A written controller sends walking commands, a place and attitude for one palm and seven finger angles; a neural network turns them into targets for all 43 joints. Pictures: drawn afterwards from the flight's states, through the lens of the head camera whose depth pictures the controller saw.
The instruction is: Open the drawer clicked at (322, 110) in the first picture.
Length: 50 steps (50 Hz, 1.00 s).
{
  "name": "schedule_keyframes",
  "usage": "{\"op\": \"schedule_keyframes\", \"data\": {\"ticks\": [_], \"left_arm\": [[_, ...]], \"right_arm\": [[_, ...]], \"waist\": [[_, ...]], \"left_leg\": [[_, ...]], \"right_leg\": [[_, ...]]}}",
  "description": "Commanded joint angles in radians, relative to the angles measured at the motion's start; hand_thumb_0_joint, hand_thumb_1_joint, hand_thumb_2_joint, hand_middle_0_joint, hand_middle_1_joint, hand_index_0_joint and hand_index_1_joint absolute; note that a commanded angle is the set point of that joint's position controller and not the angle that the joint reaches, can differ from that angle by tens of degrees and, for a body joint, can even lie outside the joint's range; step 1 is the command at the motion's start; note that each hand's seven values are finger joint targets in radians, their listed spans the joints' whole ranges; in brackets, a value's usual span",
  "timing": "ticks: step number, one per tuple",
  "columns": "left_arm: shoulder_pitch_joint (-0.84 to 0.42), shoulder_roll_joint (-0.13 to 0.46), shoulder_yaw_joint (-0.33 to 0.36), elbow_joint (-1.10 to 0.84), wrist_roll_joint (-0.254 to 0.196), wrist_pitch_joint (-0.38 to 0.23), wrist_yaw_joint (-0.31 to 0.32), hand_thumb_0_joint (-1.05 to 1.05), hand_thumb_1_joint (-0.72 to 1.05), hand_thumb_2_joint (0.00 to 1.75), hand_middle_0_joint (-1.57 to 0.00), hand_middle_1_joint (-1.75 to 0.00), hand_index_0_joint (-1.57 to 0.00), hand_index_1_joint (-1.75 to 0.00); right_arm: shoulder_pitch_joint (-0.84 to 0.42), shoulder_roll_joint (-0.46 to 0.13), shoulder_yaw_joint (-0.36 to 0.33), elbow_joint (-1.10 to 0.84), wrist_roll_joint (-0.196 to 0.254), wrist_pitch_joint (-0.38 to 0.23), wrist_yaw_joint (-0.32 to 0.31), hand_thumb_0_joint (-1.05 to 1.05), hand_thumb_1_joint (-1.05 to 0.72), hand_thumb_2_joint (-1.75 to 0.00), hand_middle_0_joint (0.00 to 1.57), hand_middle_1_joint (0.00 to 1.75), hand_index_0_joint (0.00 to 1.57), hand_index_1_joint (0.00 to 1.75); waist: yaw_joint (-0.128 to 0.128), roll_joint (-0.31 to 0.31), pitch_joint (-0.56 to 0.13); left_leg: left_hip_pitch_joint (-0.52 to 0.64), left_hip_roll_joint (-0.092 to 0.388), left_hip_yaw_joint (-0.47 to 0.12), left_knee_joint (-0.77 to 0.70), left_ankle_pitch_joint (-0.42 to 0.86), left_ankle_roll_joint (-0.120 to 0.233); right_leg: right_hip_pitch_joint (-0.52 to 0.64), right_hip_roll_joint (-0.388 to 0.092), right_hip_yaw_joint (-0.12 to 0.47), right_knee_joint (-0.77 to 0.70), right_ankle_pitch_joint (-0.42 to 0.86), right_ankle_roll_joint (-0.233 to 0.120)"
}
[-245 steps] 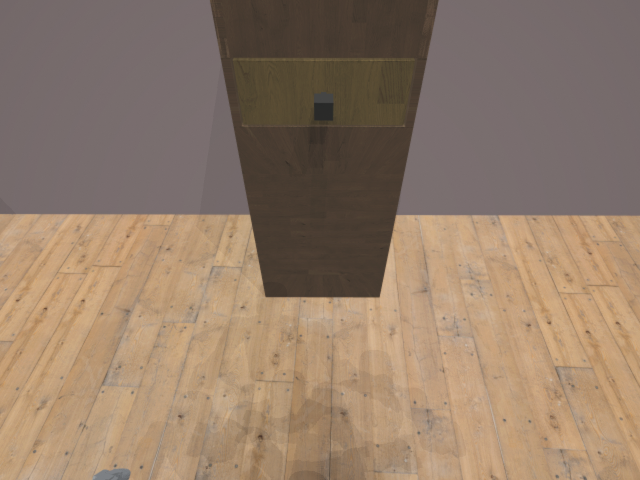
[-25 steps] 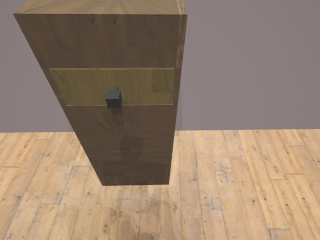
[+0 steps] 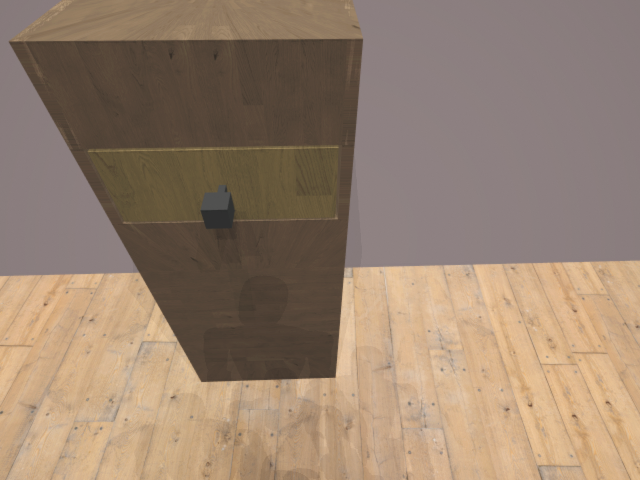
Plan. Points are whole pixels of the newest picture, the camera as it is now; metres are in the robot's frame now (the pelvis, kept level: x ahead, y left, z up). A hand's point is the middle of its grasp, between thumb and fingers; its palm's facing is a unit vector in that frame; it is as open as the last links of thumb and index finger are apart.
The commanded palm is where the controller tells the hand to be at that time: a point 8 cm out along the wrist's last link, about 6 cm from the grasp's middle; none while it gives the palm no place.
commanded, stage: look again from close up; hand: left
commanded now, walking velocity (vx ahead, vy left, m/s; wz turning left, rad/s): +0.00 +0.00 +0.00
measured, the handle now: (220, 202) +0.51 +0.20 +0.05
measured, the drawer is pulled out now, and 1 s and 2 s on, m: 0.00 0.00 0.00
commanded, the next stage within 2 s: shuffle to correct the standing spot in 0.54 s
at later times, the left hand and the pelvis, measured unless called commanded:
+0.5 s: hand out of the picture -0.03 +0.21 -0.19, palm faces +0.02 -0.98 -0.18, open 7.4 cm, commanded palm none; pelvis -0.04 +0.04 -0.01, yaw +0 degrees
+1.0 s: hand out of the picture -0.12 +0.18 -0.19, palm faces +0.12 -0.98 -0.14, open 7.4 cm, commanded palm none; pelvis -0.03 +0.03 -0.01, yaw +3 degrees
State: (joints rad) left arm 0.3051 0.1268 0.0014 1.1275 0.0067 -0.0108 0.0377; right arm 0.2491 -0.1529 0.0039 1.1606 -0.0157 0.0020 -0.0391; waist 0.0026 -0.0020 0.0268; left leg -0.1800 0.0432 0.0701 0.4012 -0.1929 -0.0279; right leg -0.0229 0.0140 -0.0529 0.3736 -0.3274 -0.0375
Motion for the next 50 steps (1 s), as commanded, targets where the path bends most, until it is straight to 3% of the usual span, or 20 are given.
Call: {"op": "schedule_keyframes", "data": {"ticks": [1,3,4,5,6,7,8,10,12,15,19,24,27,32,35,39,43,44,48,50], "left_arm": [[0.096,0.104,0.017,-0.013,0.002,-0.003,0.011,0.0,0.9,0.9,-0.2,-0.3,-0.2,-0.3],[0.098,0.102,0.017,-0.013,0.002,-0.004,0.011,0.0,0.9,0.9,-0.2,-0.3,-0.2,-0.3],[0.154,0.12,0.009,-0.009,0.027,-0.05,0.049,0.0,0.9,0.9,-0.2,-0.3,-0.2,-0.3],[0.127,0.173,0.021,-0.039,0.025,-0.056,0.047,0.0,0.9,0.9,-0.2,-0.3,-0.2,-0.3],[0.122,0.165,0.016,-0.063,0.014,-0.06,0.042,0.0,0.9,0.9,-0.2,-0.3,-0.2,-0.3],[0.103,0.151,0.009,-0.081,0.004,-0.059,0.038,0.0,0.9,0.9,-0.2,-0.3,-0.2,-0.3],[0.103,0.147,0.013,-0.096,0.001,-0.054,0.034,0.0,0.9,0.9,-0.2,-0.3,-0.2,-0.3],[0.112,0.133,0.012,-0.104,0.003,-0.036,0.03,0.0,0.9,0.9,-0.2,-0.3,-0.2,-0.3],[0.117,0.118,0.009,-0.109,0.006,-0.02,0.024,0.0,0.9,0.9,-0.2,-0.3,-0.2,-0.3],[0.102,0.124,0.007,-0.113,0.009,-0.011,0.018,0.0,0.9,0.9,-0.2,-0.3,-0.2,-0.3],[0.082,0.128,0.004,-0.13,0.009,0.001,0.009,0.0,0.9,0.9,-0.2,-0.3,-0.2,-0.3],[0.097,0.125,0.004,-0.132,0.011,0.004,0.002,0.0,0.9,0.9,-0.2,-0.3,-0.2,-0.3],[0.113,0.121,0.002,-0.124,0.01,0.002,0.0,0.0,0.9,0.9,-0.2,-0.3,-0.2,-0.3],[0.128,0.112,-0.002,-0.101,0.01,-0.001,-0.002,0.0,0.9,0.9,-0.2,-0.3,-0.2,-0.3],[0.158,0.104,0.001,-0.081,0.016,0.003,-0.007,0.0,0.9,0.9,-0.2,-0.3,-0.2,-0.3],[0.2,0.084,0.007,-0.071,0.027,0.011,-0.014,0.0,0.9,0.9,-0.2,-0.3,-0.2,-0.3],[0.245,0.084,0.016,-0.061,0.023,0.006,-0.017,0.0,0.9,0.9,-0.2,-0.3,-0.2,-0.3],[0.25,0.084,0.016,-0.058,0.022,0.004,-0.016,0.0,0.9,0.9,-0.2,-0.3,-0.2,-0.3],[0.23,0.094,0.021,-0.055,0.015,-0.002,-0.009,0.0,0.9,0.9,-0.2,-0.3,-0.2,-0.3],[0.22,0.09,0.022,-0.054,0.017,-0.003,-0.009,0.0,0.9,0.9,-0.2,-0.3,-0.2,-0.3]], "right_arm": [[0.046,-0.083,-0.012,-0.023,0.006,-0.014,-0.007,0.0,-0.9,-0.9,0.2,0.3,0.2,0.3],[0.047,-0.082,-0.012,-0.021,0.005,-0.014,-0.008,0.0,-0.9,-0.9,0.2,0.3,0.2,0.3],[-0.043,-0.106,-0.014,-0.108,0.011,-0.036,0.01,0.0,-0.9,-0.9,0.2,0.3,0.2,0.3],[-0.023,-0.081,-0.015,-0.159,0.004,-0.025,0.017,0.0,-0.9,-0.9,0.2,0.3,0.2,0.3],[0.074,-0.053,-0.015,-0.147,-0.003,-0.031,0.015,0.0,-0.9,-0.9,0.2,0.3,0.2,0.3],[0.111,-0.072,-0.021,-0.144,-0.006,-0.034,0.01,0.0,-0.9,-0.9,0.2,0.3,0.2,0.3],[0.114,-0.085,-0.025,-0.142,-0.001,-0.034,0.006,0.0,-0.9,-0.9,0.2,0.3,0.2,0.3],[0.102,-0.097,-0.024,-0.145,0.0,-0.03,0.003,0.0,-0.9,-0.9,0.2,0.3,0.2,0.3],[0.069,-0.095,-0.019,-0.156,0.003,-0.018,0.005,0.0,-0.9,-0.9,0.2,0.3,0.2,0.3],[0.062,-0.099,-0.019,-0.157,0.0,-0.013,0.012,0.0,-0.9,-0.9,0.2,0.3,0.2,0.3],[0.055,-0.111,-0.022,-0.168,-0.003,-0.006,0.018,0.0,-0.9,-0.9,0.2,0.3,0.2,0.3],[0.067,-0.126,-0.024,-0.172,-0.004,-0.01,0.021,0.0,-0.9,-0.9,0.2,0.3,0.2,0.3],[0.071,-0.13,-0.024,-0.164,-0.003,-0.017,0.02,0.0,-0.9,-0.9,0.2,0.3,0.2,0.3],[0.078,-0.125,-0.024,-0.142,0.001,-0.019,0.021,0.0,-0.9,-0.9,0.2,0.3,0.2,0.3],[0.1,-0.134,-0.03,-0.122,-0.003,-0.012,0.02,0.0,-0.9,-0.9,0.2,0.3,0.2,0.3],[0.091,-0.151,-0.048,-0.12,-0.008,0.0,0.015,0.0,-0.9,-0.9,0.2,0.3,0.2,0.3],[0.088,-0.12,-0.052,-0.126,-0.01,-0.003,0.014,0.0,-0.9,-0.9,0.2,0.3,0.2,0.3],[0.085,-0.105,-0.049,-0.127,-0.01,-0.004,0.014,0.0,-0.9,-0.9,0.2,0.3,0.2,0.3],[0.098,-0.047,-0.036,-0.126,-0.008,-0.013,0.015,0.0,-0.9,-0.9,0.2,0.3,0.2,0.3],[0.118,-0.041,-0.033,-0.12,-0.009,-0.019,0.015,0.0,-0.9,-0.9,0.2,0.3,0.2,0.3]], "waist": [[0.004,-0.02,0.056],[0.004,-0.018,0.053],[0.031,-0.038,0.093],[-0.022,-0.034,0.079],[-0.044,-0.114,-0.059],[-0.05,-0.131,-0.157],[-0.041,-0.117,-0.167],[-0.025,-0.042,-0.084],[-0.008,0.0,0.037],[-0.01,-0.01,0.052],[-0.009,0.012,0.125],[0.001,0.017,0.098],[0.007,0.038,0.056],[0.007,0.023,0.066],[0.0,0.045,0.037],[0.013,0.054,0.086],[0.018,0.034,0.069],[0.019,-0.006,0.081],[-0.007,-0.109,0.111],[-0.025,-0.097,0.112]], "left_leg": [[0.071,0.074,-0.065,-0.023,0.233,0.038],[0.074,0.073,-0.063,-0.022,0.232,0.038],[-0.045,0.056,-0.006,0.25,0.233,0.018],[-0.12,0.005,0.012,0.226,0.042,0.027],[-0.086,-0.007,0.014,0.161,-0.02,0.056],[-0.03,-0.007,0.007,0.151,0.075,0.068],[-0.007,0.011,-0.009,0.157,0.181,0.074],[0.008,0.048,-0.032,0.163,0.288,0.077],[-0.039,0.065,-0.057,0.137,0.229,0.071],[-0.05,0.061,-0.076,0.105,0.156,0.07],[-0.127,0.051,-0.119,0.018,-0.11,0.075],[-0.153,0.065,-0.157,-0.057,-0.223,0.082],[-0.139,0.075,-0.171,-0.078,-0.209,0.089],[-0.135,0.074,-0.17,-0.093,-0.203,0.087],[-0.124,0.096,-0.214,-0.13,-0.343,0.104],[-0.22,0.121,-0.277,-0.163,-0.473,0.139],[-0.246,0.075,-0.226,-0.087,-0.399,0.123],[-0.256,0.054,-0.196,-0.038,-0.365,0.116],[-0.234,-0.008,-0.064,0.165,-0.185,0.09],[-0.185,0.001,-0.042,0.175,-0.152,0.089]], "right_leg": [[-0.123,-0.129,0.078,-0.078,0.369,0.022],[-0.121,-0.129,0.079,-0.078,0.377,0.021],[-0.19,-0.188,0.173,-0.063,0.875,0.081],[-0.076,-0.212,0.137,0.022,1.149,0.056],[0.013,-0.207,0.117,0.126,1.257,0.016],[0.055,-0.182,0.085,0.19,1.224,0.001],[0.024,-0.166,0.083,0.197,1.101,-0.001],[-0.083,-0.139,0.085,0.163,0.792,-0.006],[-0.181,-0.116,0.092,0.089,0.461,-0.011],[-0.205,-0.099,0.091,0.061,0.255,-0.012],[-0.272,-0.082,0.105,0.013,-0.07,-0.014],[-0.252,-0.077,0.081,0.029,-0.08,-0.005],[-0.219,-0.08,0.065,0.038,-0.031,0.001],[-0.225,-0.088,0.067,0.022,-0.013,0.006],[-0.229,-0.062,0.014,0.073,-0.115,0.008],[-0.242,-0.037,-0.008,0.108,-0.154,0.003],[-0.217,-0.067,0.028,0.045,-0.193,-0.014],[-0.224,-0.086,0.063,0.008,-0.214,-0.023],[-0.281,-0.16,0.158,-0.068,-0.251,-0.066],[-0.312,-0.155,0.135,-0.04,-0.203,-0.069]]}}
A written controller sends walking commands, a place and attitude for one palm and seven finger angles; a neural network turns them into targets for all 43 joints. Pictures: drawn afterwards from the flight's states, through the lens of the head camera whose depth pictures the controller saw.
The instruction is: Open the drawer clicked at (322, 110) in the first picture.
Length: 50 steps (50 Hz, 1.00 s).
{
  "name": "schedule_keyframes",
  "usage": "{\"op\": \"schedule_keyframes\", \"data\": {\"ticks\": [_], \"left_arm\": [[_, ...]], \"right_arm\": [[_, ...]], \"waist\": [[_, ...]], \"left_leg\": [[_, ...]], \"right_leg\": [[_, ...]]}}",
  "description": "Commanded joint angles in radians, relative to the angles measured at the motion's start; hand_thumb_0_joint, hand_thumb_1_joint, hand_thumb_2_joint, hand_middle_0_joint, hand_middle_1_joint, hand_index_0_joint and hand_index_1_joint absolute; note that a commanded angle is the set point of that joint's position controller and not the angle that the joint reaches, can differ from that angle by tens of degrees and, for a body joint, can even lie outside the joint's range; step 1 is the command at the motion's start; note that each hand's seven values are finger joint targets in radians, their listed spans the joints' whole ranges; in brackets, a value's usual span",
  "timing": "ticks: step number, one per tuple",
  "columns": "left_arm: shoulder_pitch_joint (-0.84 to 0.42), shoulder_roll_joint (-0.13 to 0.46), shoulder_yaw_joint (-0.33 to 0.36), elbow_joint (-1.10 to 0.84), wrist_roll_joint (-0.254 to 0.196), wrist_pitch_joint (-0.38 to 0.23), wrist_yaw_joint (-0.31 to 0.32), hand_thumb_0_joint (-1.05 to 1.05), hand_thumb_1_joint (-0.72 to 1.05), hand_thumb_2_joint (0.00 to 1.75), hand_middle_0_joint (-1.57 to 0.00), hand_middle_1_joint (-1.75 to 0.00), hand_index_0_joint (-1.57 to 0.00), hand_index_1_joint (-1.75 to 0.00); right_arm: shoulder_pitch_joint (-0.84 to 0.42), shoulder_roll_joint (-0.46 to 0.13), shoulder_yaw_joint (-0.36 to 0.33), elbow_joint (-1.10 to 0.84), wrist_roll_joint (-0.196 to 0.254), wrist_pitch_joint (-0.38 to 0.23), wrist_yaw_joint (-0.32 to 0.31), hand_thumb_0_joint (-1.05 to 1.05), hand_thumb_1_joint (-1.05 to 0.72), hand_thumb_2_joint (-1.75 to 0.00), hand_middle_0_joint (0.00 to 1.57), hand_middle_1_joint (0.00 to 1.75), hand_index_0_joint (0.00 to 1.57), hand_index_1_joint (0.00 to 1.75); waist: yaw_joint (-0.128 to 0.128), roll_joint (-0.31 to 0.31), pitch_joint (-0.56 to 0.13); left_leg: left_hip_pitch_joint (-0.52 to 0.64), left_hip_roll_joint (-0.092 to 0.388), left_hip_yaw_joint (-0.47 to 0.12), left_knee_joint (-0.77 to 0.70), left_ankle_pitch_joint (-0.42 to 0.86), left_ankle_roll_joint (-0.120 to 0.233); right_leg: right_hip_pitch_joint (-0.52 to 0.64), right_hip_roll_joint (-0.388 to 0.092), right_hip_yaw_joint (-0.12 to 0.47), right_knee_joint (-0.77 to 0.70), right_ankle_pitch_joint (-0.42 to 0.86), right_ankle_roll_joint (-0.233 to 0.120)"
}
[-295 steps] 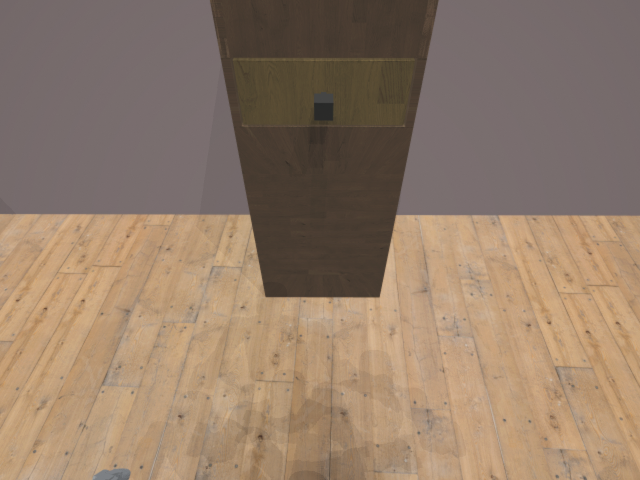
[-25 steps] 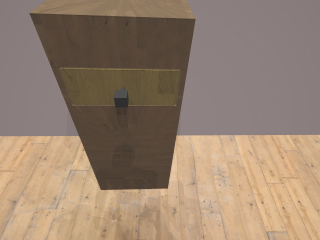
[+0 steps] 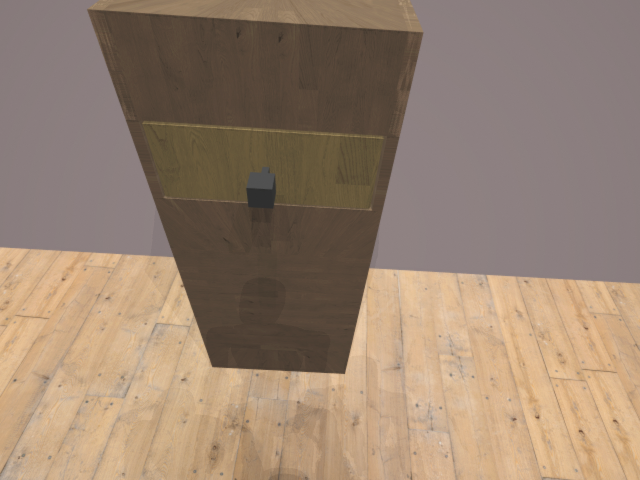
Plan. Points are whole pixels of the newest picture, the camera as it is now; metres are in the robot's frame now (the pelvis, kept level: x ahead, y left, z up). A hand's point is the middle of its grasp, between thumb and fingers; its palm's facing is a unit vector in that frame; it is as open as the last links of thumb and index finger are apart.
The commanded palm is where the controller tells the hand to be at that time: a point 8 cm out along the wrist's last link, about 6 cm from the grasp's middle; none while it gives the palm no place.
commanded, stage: shuffle to correct the standing spot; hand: left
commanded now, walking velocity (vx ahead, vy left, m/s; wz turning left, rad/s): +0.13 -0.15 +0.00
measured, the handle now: (263, 183) +0.55 +0.14 +0.06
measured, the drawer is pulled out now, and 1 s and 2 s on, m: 0.00 0.00 0.00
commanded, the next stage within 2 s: come to a stop and stand still in 0.16 s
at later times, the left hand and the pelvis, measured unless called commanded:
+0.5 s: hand out of the picture +0.05 +0.09 -0.16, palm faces +0.08 -0.98 -0.17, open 7.3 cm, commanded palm none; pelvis +0.07 -0.06 +0.01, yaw +1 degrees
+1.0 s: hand out of the picture +0.08 +0.13 -0.17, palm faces +0.03 -0.96 -0.27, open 7.4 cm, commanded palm none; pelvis +0.03 -0.06 -0.01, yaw +1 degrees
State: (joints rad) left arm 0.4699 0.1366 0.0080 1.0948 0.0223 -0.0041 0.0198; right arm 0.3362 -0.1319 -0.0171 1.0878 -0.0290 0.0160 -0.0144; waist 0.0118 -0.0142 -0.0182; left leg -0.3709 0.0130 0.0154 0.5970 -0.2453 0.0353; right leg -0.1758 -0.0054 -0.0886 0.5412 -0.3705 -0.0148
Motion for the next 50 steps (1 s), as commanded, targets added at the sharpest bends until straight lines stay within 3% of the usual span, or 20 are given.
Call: {"op": "schedule_keyframes", "data": {"ticks": [1,4,6,9,12,13,14,15,19,25,31,32,34,39,40,41,44,45,47,50], "left_arm": [[0.048,0.072,0.014,-0.024,0.002,-0.007,0.007,0.0,0.9,0.9,-0.2,-0.3,-0.2,-0.3],[0.059,0.047,0.014,-0.027,0.007,-0.004,-0.004,0.0,0.9,0.9,-0.2,-0.3,-0.2,-0.3],[-0.002,0.041,0.015,-0.057,0.015,-0.006,-0.009,0.0,0.9,0.9,-0.2,-0.3,-0.2,-0.3],[-0.029,0.019,0.027,-0.078,0.006,-0.014,-0.021,0.0,0.9,0.9,-0.2,-0.3,-0.2,-0.3],[0.112,0.036,0.039,-0.022,0.01,-0.016,-0.023,0.0,0.9,0.9,-0.2,-0.3,-0.2,-0.3],[0.153,0.109,0.054,-0.013,0.014,-0.02,-0.011,0.0,0.9,0.9,-0.2,-0.3,-0.2,-0.3],[0.143,0.136,0.056,-0.027,0.009,-0.016,-0.002,0.0,0.9,0.9,-0.2,-0.3,-0.2,-0.3],[0.104,0.103,0.049,-0.035,0.004,-0.024,0.01,0.0,0.9,0.9,-0.2,-0.3,-0.2,-0.3],[0.001,0.055,0.008,-0.035,0.003,-0.058,0.019,0.0,0.9,0.9,-0.2,-0.3,-0.2,-0.3],[0.002,0.136,0.035,-0.062,0.002,-0.022,0.037,0.0,0.9,0.9,-0.2,-0.3,-0.2,-0.3],[-0.055,0.164,0.053,-0.107,-0.006,-0.002,0.036,0.0,0.9,0.9,-0.2,-0.3,-0.2,-0.3],[-0.06,0.153,0.05,-0.12,-0.011,0.001,0.035,0.0,0.9,0.9,-0.2,-0.3,-0.2,-0.3],[-0.073,0.072,0.031,-0.153,-0.008,0.008,0.042,0.0,0.9,0.9,-0.2,-0.3,-0.2,-0.3],[-0.08,0.056,0.033,-0.127,-0.001,0.044,0.025,0.0,0.9,0.9,-0.2,-0.3,-0.2,-0.3],[-0.081,0.053,0.03,-0.128,0.002,0.042,0.021,0.0,0.9,0.9,-0.2,-0.3,-0.2,-0.3],[-0.022,0.114,0.014,-0.091,-0.007,-0.001,0.044,0.0,0.9,0.9,-0.2,-0.3,-0.2,-0.3],[-0.152,0.199,0.021,-0.211,0.005,-0.032,0.04,0.0,0.9,0.9,-0.2,-0.3,-0.2,-0.3],[-0.189,0.215,0.019,-0.227,0.008,-0.03,0.035,0.0,0.9,0.9,-0.2,-0.3,-0.2,-0.3],[-0.2,0.187,0.02,-0.222,0.002,-0.011,0.031,0.0,0.9,0.9,-0.2,-0.3,-0.2,-0.3],[-0.185,0.159,0.012,-0.22,0.007,0.0,0.026,0.0,0.9,0.9,-0.2,-0.3,-0.2,-0.3]], "right_arm": [[0.041,-0.071,-0.014,-0.041,0.003,-0.036,-0.011,0.0,-0.9,-0.9,0.2,0.3,0.2,0.3],[0.11,-0.147,-0.036,-0.015,0.0,-0.042,-0.02,0.0,-0.9,-0.9,0.2,0.3,0.2,0.3],[0.153,-0.186,-0.05,-0.008,-0.002,-0.049,-0.03,0.0,-0.9,-0.9,0.2,0.3,0.2,0.3],[0.077,-0.183,-0.049,-0.029,-0.004,-0.058,-0.035,0.0,-0.9,-0.9,0.2,0.3,0.2,0.3],[-0.015,-0.141,-0.042,-0.052,0.006,-0.05,-0.029,0.0,-0.9,-0.9,0.2,0.3,0.2,0.3],[-0.029,-0.074,-0.031,-0.078,0.013,-0.047,-0.023,0.0,-0.9,-0.9,0.2,0.3,0.2,0.3],[-0.095,-0.054,-0.026,-0.114,0.01,-0.043,-0.016,0.0,-0.9,-0.9,0.2,0.3,0.2,0.3],[-0.104,-0.055,-0.027,-0.109,0.005,-0.034,-0.018,0.0,-0.9,-0.9,0.2,0.3,0.2,0.3],[-0.02,0.008,0.002,-0.03,0.013,-0.032,-0.008,0.0,-0.9,-0.9,0.2,0.3,0.2,0.3],[-0.09,-0.047,-0.009,-0.074,0.025,-0.001,-0.015,0.0,-0.9,-0.9,0.2,0.3,0.2,0.3],[-0.058,-0.089,-0.022,-0.111,0.017,0.001,-0.023,0.0,-0.9,-0.9,0.2,0.3,0.2,0.3],[-0.022,-0.121,-0.03,-0.109,0.012,-0.004,-0.024,0.0,-0.9,-0.9,0.2,0.3,0.2,0.3],[0.001,-0.181,-0.033,-0.122,0.018,-0.006,-0.028,0.0,-0.9,-0.9,0.2,0.3,0.2,0.3],[-0.187,-0.165,-0.024,-0.185,0.006,-0.009,-0.021,0.0,-0.9,-0.9,0.2,0.3,0.2,0.3],[-0.183,-0.167,-0.027,-0.183,0.005,-0.01,-0.02,0.0,-0.9,-0.9,0.2,0.3,0.2,0.3],[-0.207,-0.24,-0.054,-0.187,0.011,-0.03,-0.011,0.0,-0.9,-0.9,0.2,0.3,0.2,0.3],[-0.1,-0.106,-0.029,-0.238,0.016,-0.02,0.021,0.0,-0.9,-0.9,0.2,0.3,0.2,0.3],[-0.073,-0.099,-0.025,-0.229,0.01,-0.025,0.03,0.0,-0.9,-0.9,0.2,0.3,0.2,0.3],[-0.078,-0.158,-0.038,-0.228,0.015,-0.022,0.022,0.0,-0.9,-0.9,0.2,0.3,0.2,0.3],[-0.114,-0.17,-0.044,-0.24,0.007,-0.013,0.018,0.0,-0.9,-0.9,0.2,0.3,0.2,0.3]], "waist": [[-0.038,-0.036,0.174],[-0.051,0.21,0.142],[-0.067,0.224,0.12],[-0.029,0.157,0.056],[0.055,-0.003,0.017],[0.073,-0.242,0.043],[0.084,-0.265,0.079],[0.053,-0.186,0.118],[-0.007,-0.067,0.072],[0.023,-0.139,0.038],[-0.026,-0.089,-0.01],[-0.04,-0.038,-0.04],[-0.035,0.204,-0.052],[0.025,0.101,0.012],[0.026,0.095,0.0],[0.037,0.02,-0.101],[-0.057,0.001,-0.048],[-0.068,0.163,-0.071],[-0.049,0.04,-0.005],[-0.02,-0.029,0.177]], "left_leg": [[0.026,0.049,-0.006,-0.049,-0.113,0.03],[0.123,0.216,-0.279,-0.267,-0.218,0.108],[0.218,0.331,-0.442,-0.34,-0.095,0.202],[0.136,0.324,-0.322,-0.297,0.094,0.198],[-0.146,0.151,-0.107,-0.103,-0.115,0.073],[-0.318,0.015,0.046,0.103,-0.259,0.015],[-0.308,0.001,0.069,0.302,-0.331,0.011],[-0.311,0.019,0.025,0.409,-0.274,0.011],[-0.156,0.037,0.051,0.282,-0.183,-0.033],[-0.102,-0.017,0.077,0.145,-0.132,-0.046],[0.141,-0.026,0.081,-0.106,0.127,-0.021],[0.295,0.076,0.009,-0.116,0.485,0.027],[0.318,0.352,-0.234,-0.189,1.025,0.245],[0.032,0.246,-0.18,-0.295,0.322,0.206],[0.045,0.237,-0.179,-0.303,0.264,0.199],[0.271,0.221,-0.115,-0.01,0.548,0.125],[0.117,0.015,0.015,0.04,-0.061,-0.002],[0.209,-0.001,-0.005,-0.033,-0.036,-0.009],[0.124,0.104,-0.126,-0.111,-0.068,0.036],[-0.059,0.09,-0.143,-0.229,-0.291,0.037]], "right_leg": [[-0.19,-0.113,0.144,-0.169,-0.148,-0.085],[-0.267,0.002,-0.004,0.092,-0.102,-0.033],[-0.396,-0.005,0.014,0.3,-0.169,-0.027],[-0.27,-0.052,0.063,0.241,-0.147,-0.021],[0.12,-0.034,0.049,-0.118,0.06,-0.006],[0.203,-0.209,0.26,-0.261,-0.071,-0.054],[0.081,-0.356,0.409,-0.372,-0.123,-0.131],[0.03,-0.365,0.43,-0.377,0.028,-0.139],[0.104,-0.263,0.113,-0.17,1.006,-0.122],[0.175,-0.287,0.132,-0.088,1.161,-0.129],[0.074,-0.25,0.126,0.066,1.037,-0.117],[-0.039,-0.191,0.079,0.146,0.832,-0.063],[-0.205,-0.011,0.039,0.463,-0.258,0.02],[-0.129,-0.041,0.08,0.457,-0.14,0.02],[-0.121,-0.042,0.066,0.389,-0.135,0.022],[-0.199,-0.076,0.133,0.151,-0.071,0.01],[-0.195,-0.196,0.35,-0.09,0.135,-0.097],[-0.236,-0.172,0.296,-0.032,0.125,-0.086],[-0.221,-0.034,0.155,0.041,-0.049,-0.022],[-0.23,-0.026,0.157,-0.02,-0.143,-0.023]]}}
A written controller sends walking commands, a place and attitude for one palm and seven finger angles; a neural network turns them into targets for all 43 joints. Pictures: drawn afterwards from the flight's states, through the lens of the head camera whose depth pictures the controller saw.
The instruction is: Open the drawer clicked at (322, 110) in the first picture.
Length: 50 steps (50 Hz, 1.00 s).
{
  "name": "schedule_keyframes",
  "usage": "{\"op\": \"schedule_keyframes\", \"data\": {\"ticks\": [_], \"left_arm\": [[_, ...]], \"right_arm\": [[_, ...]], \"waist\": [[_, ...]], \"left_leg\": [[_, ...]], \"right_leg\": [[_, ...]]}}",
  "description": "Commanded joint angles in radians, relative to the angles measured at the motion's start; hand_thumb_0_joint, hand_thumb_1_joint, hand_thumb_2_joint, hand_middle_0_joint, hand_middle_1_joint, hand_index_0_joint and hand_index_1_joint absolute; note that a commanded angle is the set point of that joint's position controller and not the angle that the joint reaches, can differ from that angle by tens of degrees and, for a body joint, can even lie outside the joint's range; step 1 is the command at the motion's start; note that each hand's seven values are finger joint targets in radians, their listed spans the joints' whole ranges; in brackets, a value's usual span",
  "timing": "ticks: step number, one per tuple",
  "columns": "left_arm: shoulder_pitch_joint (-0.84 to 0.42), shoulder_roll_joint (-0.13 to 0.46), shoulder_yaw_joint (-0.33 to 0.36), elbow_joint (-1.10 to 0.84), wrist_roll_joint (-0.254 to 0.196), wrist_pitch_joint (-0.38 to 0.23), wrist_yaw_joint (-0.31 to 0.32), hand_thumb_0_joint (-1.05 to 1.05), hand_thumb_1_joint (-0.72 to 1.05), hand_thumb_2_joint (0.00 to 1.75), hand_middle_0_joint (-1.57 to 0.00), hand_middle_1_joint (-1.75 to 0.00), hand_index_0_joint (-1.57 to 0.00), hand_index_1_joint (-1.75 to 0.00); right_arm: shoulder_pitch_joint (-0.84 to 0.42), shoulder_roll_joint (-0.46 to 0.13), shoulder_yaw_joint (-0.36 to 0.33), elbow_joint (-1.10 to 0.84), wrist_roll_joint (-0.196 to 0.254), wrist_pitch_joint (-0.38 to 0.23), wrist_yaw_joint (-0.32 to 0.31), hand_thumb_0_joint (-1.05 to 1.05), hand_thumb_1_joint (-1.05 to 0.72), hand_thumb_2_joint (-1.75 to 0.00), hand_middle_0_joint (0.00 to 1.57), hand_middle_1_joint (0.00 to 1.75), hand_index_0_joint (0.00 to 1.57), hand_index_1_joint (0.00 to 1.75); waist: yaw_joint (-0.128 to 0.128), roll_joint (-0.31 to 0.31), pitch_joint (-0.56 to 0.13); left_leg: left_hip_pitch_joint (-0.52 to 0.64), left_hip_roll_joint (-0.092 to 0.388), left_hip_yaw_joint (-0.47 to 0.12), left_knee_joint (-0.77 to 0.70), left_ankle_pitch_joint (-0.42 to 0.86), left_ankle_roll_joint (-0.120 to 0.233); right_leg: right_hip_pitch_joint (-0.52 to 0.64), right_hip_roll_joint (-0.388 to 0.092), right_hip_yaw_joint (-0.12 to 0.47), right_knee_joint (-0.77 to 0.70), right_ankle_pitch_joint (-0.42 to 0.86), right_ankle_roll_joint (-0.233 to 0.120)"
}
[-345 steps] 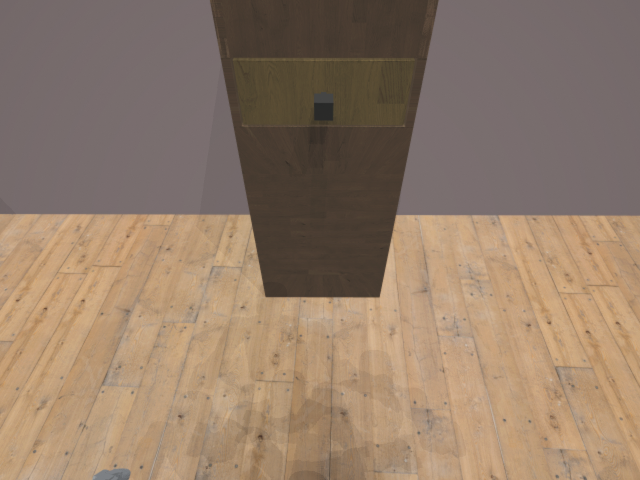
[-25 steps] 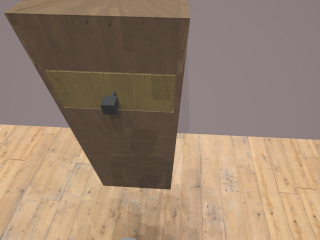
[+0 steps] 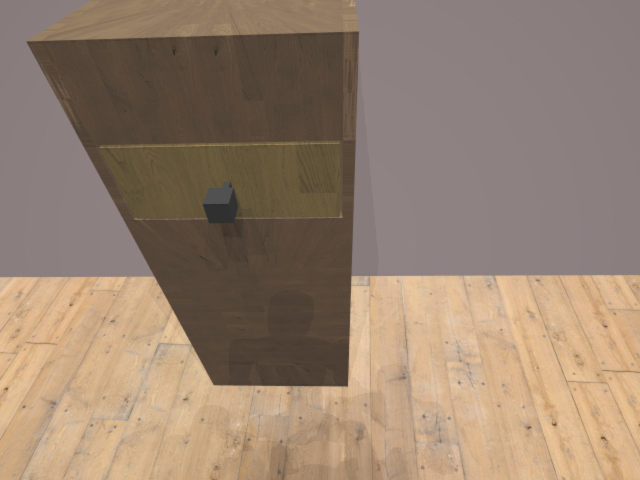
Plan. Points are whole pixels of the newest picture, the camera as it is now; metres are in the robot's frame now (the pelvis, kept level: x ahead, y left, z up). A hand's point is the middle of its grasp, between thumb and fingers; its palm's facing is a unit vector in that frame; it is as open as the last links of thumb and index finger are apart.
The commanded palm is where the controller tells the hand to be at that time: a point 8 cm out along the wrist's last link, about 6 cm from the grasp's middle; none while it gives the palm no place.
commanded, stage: come to a stop and stand still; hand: left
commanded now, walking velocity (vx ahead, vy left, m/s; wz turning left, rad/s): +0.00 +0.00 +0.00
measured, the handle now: (223, 197) +0.53 +0.19 +0.07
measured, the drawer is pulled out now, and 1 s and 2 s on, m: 0.00 0.00 0.00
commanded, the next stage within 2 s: look again from close up in 1.52 s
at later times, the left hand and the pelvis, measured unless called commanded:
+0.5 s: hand out of the picture -0.02 +0.15 -0.15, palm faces +0.00 -0.98 -0.18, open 7.4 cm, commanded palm none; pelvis -0.03 -0.02 +0.02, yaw +0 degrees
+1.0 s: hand out of the picture -0.09 +0.15 -0.17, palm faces +0.08 -0.98 -0.16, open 7.4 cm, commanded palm none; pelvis -0.06 -0.01 +0.01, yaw +2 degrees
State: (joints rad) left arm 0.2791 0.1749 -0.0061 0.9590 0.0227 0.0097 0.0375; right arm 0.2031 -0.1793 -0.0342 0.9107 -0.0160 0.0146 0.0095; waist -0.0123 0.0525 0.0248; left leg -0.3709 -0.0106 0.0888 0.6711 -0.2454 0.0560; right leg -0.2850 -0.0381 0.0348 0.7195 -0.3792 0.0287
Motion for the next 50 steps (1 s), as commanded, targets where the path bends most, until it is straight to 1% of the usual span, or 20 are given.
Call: {"op": "schedule_keyframes", "data": {"ticks": [1,2,4,7,10,15,18,25,28,30,34,37,42,44,45,46,47,48,49,50], "left_arm": [[0.015,0.125,0.027,-0.085,0.005,-0.014,0.007,0.0,0.9,0.9,-0.2,-0.3,-0.2,-0.3],[0.025,0.137,0.028,-0.084,0.004,-0.012,0.007,0.0,0.9,0.9,-0.2,-0.3,-0.2,-0.3],[0.039,0.15,0.032,-0.084,0.003,-0.007,0.006,0.0,0.9,0.9,-0.2,-0.3,-0.2,-0.3],[0.03,0.151,0.033,-0.08,-0.002,-0.015,0.0,0.0,0.9,0.9,-0.2,-0.3,-0.2,-0.3],[0.019,0.147,0.032,-0.073,-0.004,-0.018,-0.004,0.0,0.9,0.9,-0.2,-0.3,-0.2,-0.3],[0.036,0.135,0.029,-0.033,-0.007,-0.02,-0.009,0.0,0.9,0.9,-0.2,-0.3,-0.2,-0.3],[0.057,0.121,0.026,0.0,-0.009,-0.023,-0.011,0.0,0.9,0.9,-0.2,-0.3,-0.2,-0.3],[0.071,0.105,0.023,0.051,-0.007,-0.025,-0.012,0.0,0.9,0.9,-0.2,-0.3,-0.2,-0.3],[0.083,0.091,0.026,0.067,-0.006,-0.023,-0.014,0.0,0.9,0.9,-0.2,-0.3,-0.2,-0.3],[0.094,0.081,0.025,0.078,-0.005,-0.024,-0.014,0.0,0.9,0.9,-0.2,-0.3,-0.2,-0.3],[0.124,0.062,0.027,0.095,-0.002,-0.023,-0.016,0.0,0.9,0.9,-0.2,-0.3,-0.2,-0.3],[0.139,0.057,0.028,0.105,0.001,-0.023,-0.017,0.0,0.9,0.9,-0.2,-0.3,-0.2,-0.3],[0.142,0.073,0.038,0.103,0.004,-0.015,-0.02,0.0,0.9,0.9,-0.2,-0.3,-0.2,-0.3],[0.13,0.088,0.048,0.099,0.005,-0.008,-0.02,0.0,0.9,0.9,-0.2,-0.3,-0.2,-0.3],[0.103,0.1,0.051,0.091,0.004,-0.006,-0.018,0.0,0.9,0.9,-0.2,-0.3,-0.2,-0.3],[0.047,0.121,0.063,0.075,0.004,-0.001,-0.014,0.0,0.9,0.9,-0.2,-0.3,-0.2,-0.3],[-0.035,0.139,0.071,0.049,0.006,0.001,-0.008,0.0,0.9,0.9,-0.2,-0.3,-0.2,-0.3],[-0.121,0.152,0.078,0.022,0.007,-0.001,-0.002,0.0,0.9,0.9,-0.2,-0.3,-0.2,-0.3],[-0.146,0.146,0.075,0.013,0.008,-0.004,-0.001,0.0,0.9,0.9,-0.2,-0.3,-0.2,-0.3],[-0.118,0.125,0.07,0.016,0.008,-0.003,-0.003,0.0,0.9,0.9,-0.2,-0.3,-0.2,-0.3]], "right_arm": [[0.028,-0.125,-0.022,-0.057,-0.007,-0.012,-0.006,0.0,-0.9,-0.9,0.2,0.3,0.2,0.3],[0.038,-0.122,-0.021,-0.051,-0.008,-0.01,-0.005,0.0,-0.9,-0.9,0.2,0.3,0.2,0.3],[0.062,-0.121,-0.018,-0.043,-0.01,-0.004,-0.004,0.0,-0.9,-0.9,0.2,0.3,0.2,0.3],[0.104,-0.108,-0.008,-0.021,-0.011,-0.009,-0.008,0.0,-0.9,-0.9,0.2,0.3,0.2,0.3],[0.138,-0.096,-0.002,0.005,-0.01,-0.015,-0.011,0.0,-0.9,-0.9,0.2,0.3,0.2,0.3],[0.147,-0.106,0.002,0.049,-0.008,-0.022,-0.016,0.0,-0.9,-0.9,0.2,0.3,0.2,0.3],[0.148,-0.104,0.004,0.076,-0.006,-0.026,-0.018,0.0,-0.9,-0.9,0.2,0.3,0.2,0.3],[0.168,-0.081,0.004,0.125,-0.005,-0.021,-0.023,0.0,-0.9,-0.9,0.2,0.3,0.2,0.3],[0.166,-0.079,0.0,0.131,-0.007,-0.02,-0.026,0.0,-0.9,-0.9,0.2,0.3,0.2,0.3],[0.16,-0.077,-0.001,0.136,-0.005,-0.022,-0.028,0.0,-0.9,-0.9,0.2,0.3,0.2,0.3],[0.124,-0.089,-0.005,0.131,-0.005,-0.026,-0.031,0.0,-0.9,-0.9,0.2,0.3,0.2,0.3],[0.105,-0.089,-0.008,0.131,-0.005,-0.023,-0.031,0.0,-0.9,-0.9,0.2,0.3,0.2,0.3],[0.101,-0.086,-0.013,0.129,-0.008,-0.01,-0.029,0.0,-0.9,-0.9,0.2,0.3,0.2,0.3],[0.112,-0.08,-0.018,0.125,-0.011,0.0,-0.029,0.0,-0.9,-0.9,0.2,0.3,0.2,0.3],[0.135,-0.071,-0.02,0.129,-0.011,0.007,-0.03,0.0,-0.9,-0.9,0.2,0.3,0.2,0.3],[0.177,-0.059,-0.027,0.139,-0.015,0.016,-0.03,0.0,-0.9,-0.9,0.2,0.3,0.2,0.3],[0.236,-0.054,-0.032,0.152,-0.015,0.02,-0.03,0.0,-0.9,-0.9,0.2,0.3,0.2,0.3],[0.291,-0.057,-0.035,0.165,-0.01,0.016,-0.029,0.0,-0.9,-0.9,0.2,0.3,0.2,0.3],[0.316,-0.047,-0.029,0.166,-0.004,0.001,-0.026,0.0,-0.9,-0.9,0.2,0.3,0.2,0.3],[0.306,-0.049,-0.021,0.158,-0.006,-0.009,-0.025,0.0,-0.9,-0.9,0.2,0.3,0.2,0.3]], "waist": [[0.004,-0.071,0.133],[0.004,-0.046,0.124],[0.005,-0.077,0.123],[-0.006,-0.107,0.069],[-0.013,-0.11,0.038],[0.0,-0.067,0.048],[0.009,-0.042,0.048],[-0.002,-0.062,0.065],[-0.002,-0.044,0.06],[0.0,-0.037,0.05],[0.016,0.002,0.052],[0.021,-0.025,0.056],[0.013,-0.065,0.058],[0.001,-0.114,0.05],[-0.018,-0.162,0.038],[-0.045,-0.21,0.016],[-0.082,-0.256,0.004],[-0.115,-0.264,0.02],[-0.117,-0.203,0.06],[-0.097,-0.078,0.115]], "left_leg": [[-0.056,0.101,-0.201,-0.306,-0.308,0.007],[-0.043,0.092,-0.191,-0.307,-0.327,0.001],[-0.038,0.077,-0.176,-0.293,-0.336,-0.006],[0.045,0.053,-0.13,-0.238,-0.21,-0.016],[0.074,0.063,-0.141,-0.254,-0.19,-0.018],[0.033,0.087,-0.182,-0.316,-0.231,-0.017],[0.021,0.09,-0.185,-0.328,-0.233,-0.018],[0.053,0.078,-0.176,-0.3,-0.21,-0.029],[0.047,0.077,-0.178,-0.297,-0.231,-0.03],[0.053,0.088,-0.191,-0.318,-0.236,-0.027],[0.002,0.104,-0.225,-0.372,-0.315,-0.017],[-0.005,0.1,-0.227,-0.372,-0.319,-0.016],[0.026,0.063,-0.186,-0.304,-0.296,-0.029],[0.074,0.025,-0.139,-0.203,-0.234,-0.043],[0.144,0.002,-0.104,-0.095,-0.168,-0.052],[0.229,-0.029,-0.056,0.06,-0.097,-0.065],[0.292,-0.024,-0.038,0.176,-0.067,-0.065],[0.327,0.003,-0.055,0.196,-0.06,-0.057],[0.313,0.03,-0.083,0.08,-0.106,-0.051],[0.227,0.053,-0.147,-0.104,-0.207,-0.039]], "right_leg": [[-0.13,0.0,0.051,-0.22,-0.171,-0.069],[-0.143,-0.006,0.06,-0.238,-0.211,-0.072],[-0.17,-0.012,0.08,-0.277,-0.28,-0.077],[-0.183,-0.038,0.112,-0.314,-0.258,-0.092],[-0.165,-0.035,0.104,-0.326,-0.24,-0.091],[-0.107,-0.018,0.087,-0.316,-0.203,-0.084],[-0.081,-0.021,0.087,-0.321,-0.177,-0.082],[-0.127,-0.028,0.092,-0.36,-0.22,-0.082],[-0.136,-0.024,0.085,-0.351,-0.224,-0.079],[-0.119,-0.013,0.068,-0.33,-0.183,-0.075],[-0.072,0.002,0.044,-0.296,-0.14,-0.067],[-0.069,0.002,0.045,-0.3,-0.147,-0.066],[-0.144,-0.011,0.063,-0.343,-0.239,-0.071],[-0.216,-0.036,0.088,-0.391,-0.31,-0.084],[-0.284,-0.063,0.112,-0.433,-0.343,-0.097],[-0.382,-0.105,0.135,-0.492,-0.387,-0.112],[-0.461,-0.141,0.146,-0.526,-0.401,-0.121],[-0.507,-0.15,0.134,-0.511,-0.371,-0.118],[-0.501,-0.135,0.111,-0.436,-0.343,-0.107],[-0.461,-0.08,0.083,-0.308,-0.325,-0.096]]}}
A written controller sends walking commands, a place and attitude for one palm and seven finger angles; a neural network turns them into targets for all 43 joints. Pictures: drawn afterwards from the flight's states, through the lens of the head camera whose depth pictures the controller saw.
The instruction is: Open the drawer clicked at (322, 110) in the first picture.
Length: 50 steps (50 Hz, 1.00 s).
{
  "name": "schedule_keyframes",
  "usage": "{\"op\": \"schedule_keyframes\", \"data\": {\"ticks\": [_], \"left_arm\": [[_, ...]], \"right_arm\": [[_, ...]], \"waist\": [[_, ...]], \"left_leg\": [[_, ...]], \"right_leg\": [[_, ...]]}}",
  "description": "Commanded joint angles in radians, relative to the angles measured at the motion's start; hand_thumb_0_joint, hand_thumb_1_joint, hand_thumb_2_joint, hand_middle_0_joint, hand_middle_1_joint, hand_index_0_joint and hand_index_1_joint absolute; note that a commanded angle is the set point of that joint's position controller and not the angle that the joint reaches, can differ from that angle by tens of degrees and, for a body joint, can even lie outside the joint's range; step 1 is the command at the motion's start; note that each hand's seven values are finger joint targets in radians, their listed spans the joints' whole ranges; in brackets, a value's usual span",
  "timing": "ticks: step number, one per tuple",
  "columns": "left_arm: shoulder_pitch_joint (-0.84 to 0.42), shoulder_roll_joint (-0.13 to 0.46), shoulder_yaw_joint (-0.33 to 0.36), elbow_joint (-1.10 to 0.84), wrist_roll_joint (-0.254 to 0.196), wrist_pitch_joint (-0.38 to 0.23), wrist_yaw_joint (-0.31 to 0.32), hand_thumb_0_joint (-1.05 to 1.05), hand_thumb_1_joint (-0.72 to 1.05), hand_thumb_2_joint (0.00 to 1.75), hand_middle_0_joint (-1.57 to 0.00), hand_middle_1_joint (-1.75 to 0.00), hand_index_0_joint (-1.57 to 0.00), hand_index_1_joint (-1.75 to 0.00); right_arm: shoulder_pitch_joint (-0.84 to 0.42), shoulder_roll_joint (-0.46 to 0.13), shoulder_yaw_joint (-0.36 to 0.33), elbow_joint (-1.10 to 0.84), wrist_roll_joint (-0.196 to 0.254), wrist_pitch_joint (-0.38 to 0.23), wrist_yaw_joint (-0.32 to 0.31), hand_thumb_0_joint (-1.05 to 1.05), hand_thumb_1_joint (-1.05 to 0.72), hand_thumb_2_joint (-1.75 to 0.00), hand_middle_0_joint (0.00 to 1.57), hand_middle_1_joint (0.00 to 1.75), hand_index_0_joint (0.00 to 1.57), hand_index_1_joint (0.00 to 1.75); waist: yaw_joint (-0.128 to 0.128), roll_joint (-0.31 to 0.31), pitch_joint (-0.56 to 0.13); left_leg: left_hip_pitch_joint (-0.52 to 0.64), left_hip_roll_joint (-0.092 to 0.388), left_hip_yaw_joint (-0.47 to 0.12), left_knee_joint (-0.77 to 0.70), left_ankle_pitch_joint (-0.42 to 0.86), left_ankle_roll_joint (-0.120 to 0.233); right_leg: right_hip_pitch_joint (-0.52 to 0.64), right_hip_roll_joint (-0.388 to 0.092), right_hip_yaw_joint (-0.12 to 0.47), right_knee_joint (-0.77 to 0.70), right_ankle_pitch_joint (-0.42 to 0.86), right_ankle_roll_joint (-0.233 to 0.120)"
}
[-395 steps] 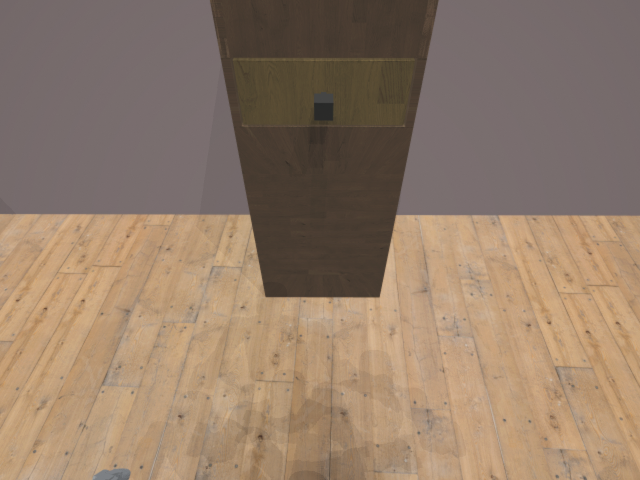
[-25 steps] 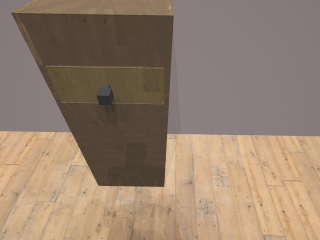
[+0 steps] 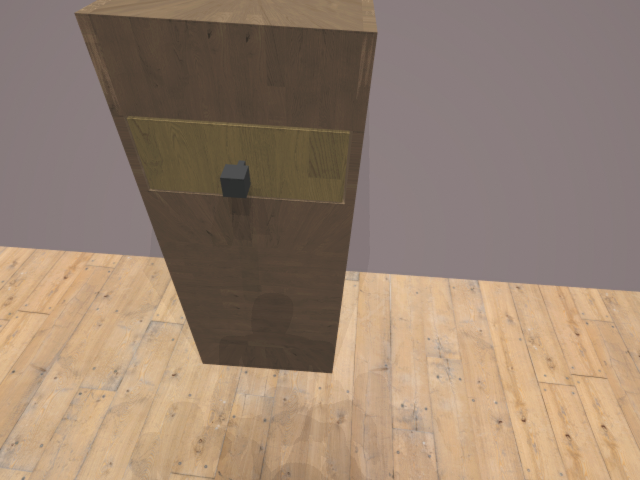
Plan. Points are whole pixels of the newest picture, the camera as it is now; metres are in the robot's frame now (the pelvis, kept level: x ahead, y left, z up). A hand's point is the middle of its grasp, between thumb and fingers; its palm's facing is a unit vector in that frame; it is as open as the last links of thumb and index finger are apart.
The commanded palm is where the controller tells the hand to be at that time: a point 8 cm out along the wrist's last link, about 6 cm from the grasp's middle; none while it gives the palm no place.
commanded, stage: come to a stop and stand still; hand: left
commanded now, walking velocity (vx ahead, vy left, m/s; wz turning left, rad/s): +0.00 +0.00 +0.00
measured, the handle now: (238, 174) +0.60 +0.19 +0.06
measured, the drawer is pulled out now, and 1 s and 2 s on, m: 0.00 0.00 0.00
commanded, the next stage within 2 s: look again from close up in 0.52 s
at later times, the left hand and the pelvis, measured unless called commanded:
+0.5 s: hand out of the picture -0.06 +0.15 -0.16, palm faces +0.00 -0.99 -0.16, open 7.4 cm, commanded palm none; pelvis -0.03 -0.01 +0.01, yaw -2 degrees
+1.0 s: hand out of the picture -0.02 +0.15 -0.16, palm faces +0.00 -0.98 -0.19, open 7.4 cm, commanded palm none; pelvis -0.02 -0.02 +0.01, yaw -2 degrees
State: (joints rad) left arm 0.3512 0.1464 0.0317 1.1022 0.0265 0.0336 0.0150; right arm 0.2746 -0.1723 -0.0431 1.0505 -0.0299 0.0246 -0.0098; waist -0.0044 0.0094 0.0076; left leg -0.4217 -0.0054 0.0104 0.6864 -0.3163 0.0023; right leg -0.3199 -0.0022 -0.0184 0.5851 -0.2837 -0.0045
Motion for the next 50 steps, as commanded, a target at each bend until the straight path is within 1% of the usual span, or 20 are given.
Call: {"op": "schedule_keyframes", "data": {"ticks": [1,2,3,4,5,7,10,12,13,14,15,16,18,20,23,25,26,27,38,50], "left_arm": [[-0.123,0.11,0.021,-0.121,-0.006,-0.023,0.014,0.0,0.9,0.9,-0.2,-0.3,-0.2,-0.3],[-0.055,0.094,0.025,-0.11,-0.013,-0.023,0.009,0.0,0.9,0.9,-0.2,-0.3,-0.2,-0.3],[0.006,0.088,0.027,-0.081,-0.004,-0.014,0.008,0.0,0.9,0.9,-0.2,-0.3,-0.2,-0.3],[0.064,0.079,0.026,-0.06,0.002,-0.006,0.005,0.0,0.9,0.9,-0.2,-0.3,-0.2,-0.3],[0.08,0.076,0.024,-0.054,0.006,-0.007,0.002,0.0,0.9,0.9,-0.2,-0.3,-0.2,-0.3],[0.088,0.045,0.01,-0.045,0.001,-0.014,0.002,0.0,0.9,0.9,-0.2,-0.3,-0.2,-0.3],[0.085,0.039,-0.001,-0.044,-0.008,-0.021,0.008,0.0,0.9,0.9,-0.2,-0.3,-0.2,-0.3],[0.162,0.049,0.001,-0.024,-0.008,-0.022,0.01,0.0,0.9,0.9,-0.2,-0.3,-0.2,-0.3],[0.186,0.072,0.002,-0.02,-0.003,-0.025,0.014,0.0,0.9,0.9,-0.2,-0.3,-0.2,-0.3],[0.178,0.113,0.005,-0.029,0.004,-0.029,0.017,0.0,0.9,0.9,-0.2,-0.3,-0.2,-0.3],[0.074,0.151,0.008,-0.054,-0.001,-0.037,0.018,0.0,0.9,0.9,-0.2,-0.3,-0.2,-0.3],[-0.044,0.135,0.007,-0.095,-0.005,-0.048,0.026,0.0,0.9,0.9,-0.2,-0.3,-0.2,-0.3],[-0.11,0.113,0.001,-0.11,-0.009,-0.061,0.025,0.0,0.9,0.9,-0.2,-0.3,-0.2,-0.3],[-0.07,0.104,-0.005,-0.087,-0.009,-0.066,0.019,0.0,0.9,0.9,-0.2,-0.3,-0.2,-0.3],[0.023,0.07,-0.017,-0.05,-0.018,-0.062,0.012,0.0,0.9,0.9,-0.2,-0.3,-0.2,-0.3],[0.059,0.065,-0.015,-0.029,-0.019,-0.069,0.011,0.0,0.9,0.9,-0.2,-0.3,-0.2,-0.3],[0.05,0.071,-0.015,-0.018,-0.022,-0.066,0.013,0.0,0.9,0.9,-0.2,-0.3,-0.2,-0.3],[0.043,0.077,-0.015,-0.017,-0.022,-0.065,0.013,0.0,0.9,0.9,-0.2,-0.3,-0.2,-0.3],[0.029,0.066,-0.021,-0.001,-0.018,-0.062,0.015,0.0,0.9,0.9,-0.2,-0.3,-0.2,-0.3],[0.03,0.08,-0.019,-0.008,-0.016,-0.066,0.02,0.0,0.9,0.9,-0.2,-0.3,-0.2,-0.3]], "right_arm": [[0.203,-0.081,-0.006,0.002,-0.001,-0.037,-0.01,0.0,-0.9,-0.9,0.2,0.3,0.2,0.3],[0.128,-0.13,-0.009,-0.024,-0.006,-0.044,-0.021,0.0,-0.9,-0.9,0.2,0.3,0.2,0.3],[0.037,-0.153,-0.013,-0.046,-0.001,-0.045,-0.023,0.0,-0.9,-0.9,0.2,0.3,0.2,0.3],[-0.042,-0.156,-0.012,-0.07,0.001,-0.042,-0.022,0.0,-0.9,-0.9,0.2,0.3,0.2,0.3],[-0.079,-0.148,-0.009,-0.084,0.002,-0.049,-0.021,0.0,-0.9,-0.9,0.2,0.3,0.2,0.3],[-0.074,-0.127,-0.004,-0.077,-0.001,-0.053,-0.018,0.0,-0.9,-0.9,0.2,0.3,0.2,0.3],[0.027,-0.109,-0.008,-0.032,-0.002,-0.038,-0.019,0.0,-0.9,-0.9,0.2,0.3,0.2,0.3],[0.057,-0.123,-0.019,-0.019,0.001,-0.023,-0.012,0.0,-0.9,-0.9,0.2,0.3,0.2,0.3],[0.062,-0.093,-0.021,-0.019,0.007,-0.016,-0.007,0.0,-0.9,-0.9,0.2,0.3,0.2,0.3],[0.053,-0.052,-0.013,-0.03,0.015,-0.013,-0.006,0.0,-0.9,-0.9,0.2,0.3,0.2,0.3],[0.056,-0.027,-0.008,-0.031,0.011,-0.007,-0.003,0.0,-0.9,-0.9,0.2,0.3,0.2,0.3],[0.054,-0.04,-0.008,-0.026,0.006,-0.002,-0.001,0.0,-0.9,-0.9,0.2,0.3,0.2,0.3],[0.087,-0.041,-0.002,-0.007,0.012,-0.01,0.003,0.0,-0.9,-0.9,0.2,0.3,0.2,0.3],[0.109,-0.017,0.01,0.001,0.016,-0.022,0.0,0.0,-0.9,-0.9,0.2,0.3,0.2,0.3],[0.098,-0.032,0.027,0.013,0.014,-0.045,-0.02,0.0,-0.9,-0.9,0.2,0.3,0.2,0.3],[0.089,-0.042,0.032,0.021,0.015,-0.054,-0.032,0.0,-0.9,-0.9,0.2,0.3,0.2,0.3],[0.086,-0.043,0.033,0.031,0.017,-0.057,-0.031,0.0,-0.9,-0.9,0.2,0.3,0.2,0.3],[0.082,-0.045,0.034,0.034,0.017,-0.058,-0.031,0.0,-0.9,-0.9,0.2,0.3,0.2,0.3],[0.06,-0.032,0.039,0.061,0.017,-0.05,-0.032,0.0,-0.9,-0.9,0.2,0.3,0.2,0.3],[0.049,-0.043,0.044,0.063,0.018,-0.049,-0.032,0.0,-0.9,-0.9,0.2,0.3,0.2,0.3]], "waist": [[-0.061,0.178,0.187],[-0.01,0.299,0.158],[0.035,0.316,0.11],[0.073,0.245,0.078],[0.089,0.183,0.069],[0.077,0.1,0.06],[0.03,0.119,0.038],[0.044,0.072,0.042],[0.042,-0.008,0.059],[0.026,-0.114,0.069],[-0.009,-0.242,0.088],[-0.025,-0.265,0.154],[-0.055,-0.16,0.145],[-0.051,-0.108,0.122],[-0.007,0.018,0.11],[0.017,-0.034,0.07],[0.013,0.019,0.014],[0.014,0.016,-0.008],[0.01,-0.009,0.066],[0.011,-0.043,0.062]], "left_leg": [[0.116,0.134,-0.244,-0.378,-0.314,0.043],[-0.047,0.236,-0.415,-0.569,-0.469,0.093],[-0.169,0.272,-0.472,-0.643,-0.562,0.121],[-0.225,0.274,-0.433,-0.64,-0.512,0.143],[-0.253,0.265,-0.402,-0.624,-0.441,0.158],[-0.149,0.222,-0.294,-0.578,-0.281,0.152],[0.036,0.192,-0.265,-0.572,-0.225,0.129],[0.029,0.15,-0.209,-0.56,-0.238,0.073],[-0.007,0.094,-0.134,-0.472,-0.169,0.025],[0.014,0.017,-0.04,-0.312,-0.077,-0.014],[0.088,-0.009,0.0,-0.138,0.003,-0.023],[0.07,0.016,-0.029,-0.04,0.05,-0.006],[0.126,0.03,-0.029,0.017,0.072,0.005],[0.172,0.029,-0.004,-0.107,0.103,0.003],[0.224,0.082,-0.072,-0.309,0.163,0.019],[0.2,0.099,-0.069,-0.287,0.253,0.025],[0.212,0.097,-0.069,-0.298,0.266,0.023],[0.214,0.099,-0.071,-0.304,0.26,0.023],[0.207,0.092,-0.062,-0.32,0.211,0.018],[0.235,0.092,-0.052,-0.309,0.272,0.015]], "right_leg": [[-0.325,-0.026,0.07,0.013,-0.316,-0.035],[-0.161,0.037,-0.008,0.186,-0.195,-0.013],[-0.032,0.025,0.013,0.341,-0.146,-0.02],[0.028,0.015,0.014,0.45,-0.129,-0.023],[0.05,0.002,0.018,0.493,-0.122,-0.024],[0.035,-0.021,-0.004,0.401,-0.128,-0.022],[0.068,-0.006,-0.04,0.083,-0.212,-0.034],[0.192,0.015,-0.048,-0.172,-0.144,-0.052],[0.224,-0.039,0.045,-0.297,-0.168,-0.078],[0.133,-0.172,0.214,-0.391,-0.29,-0.119],[-0.039,-0.265,0.299,-0.488,-0.428,-0.157],[-0.121,-0.273,0.312,-0.506,-0.388,-0.157],[-0.135,-0.214,0.201,-0.441,-0.228,-0.14],[-0.092,-0.168,0.147,-0.366,-0.153,-0.111],[-0.043,-0.095,0.112,-0.262,-0.079,-0.063],[0.06,-0.08,0.096,-0.249,0.098,-0.049],[0.114,-0.093,0.084,-0.229,0.137,-0.044],[0.141,-0.092,0.083,-0.222,0.146,-0.042],[0.112,-0.093,0.084,-0.252,0.09,-0.043],[0.142,-0.101,0.072,-0.247,0.216,-0.037]]}}
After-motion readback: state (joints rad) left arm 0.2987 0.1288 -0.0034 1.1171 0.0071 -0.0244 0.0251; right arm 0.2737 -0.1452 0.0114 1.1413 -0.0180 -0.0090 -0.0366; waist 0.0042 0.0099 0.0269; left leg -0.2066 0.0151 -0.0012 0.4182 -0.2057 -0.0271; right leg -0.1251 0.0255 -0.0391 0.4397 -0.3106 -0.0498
